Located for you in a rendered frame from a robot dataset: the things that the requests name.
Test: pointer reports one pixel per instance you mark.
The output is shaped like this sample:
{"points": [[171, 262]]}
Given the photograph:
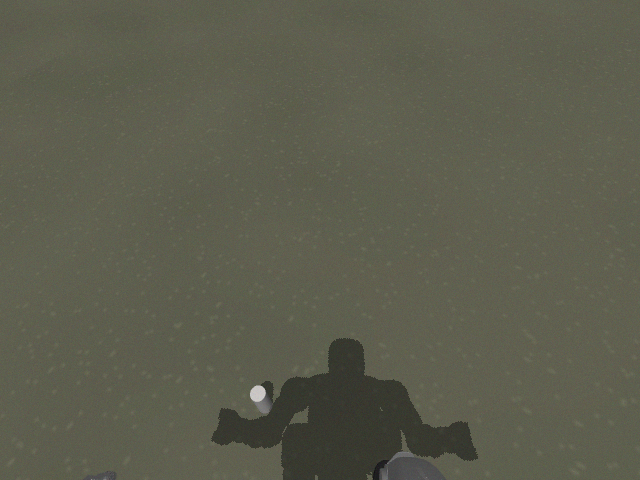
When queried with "can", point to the can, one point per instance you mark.
{"points": [[261, 399]]}

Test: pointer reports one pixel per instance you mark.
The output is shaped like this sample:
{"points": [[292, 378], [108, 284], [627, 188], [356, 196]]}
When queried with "right robot foot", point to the right robot foot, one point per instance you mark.
{"points": [[377, 469]]}

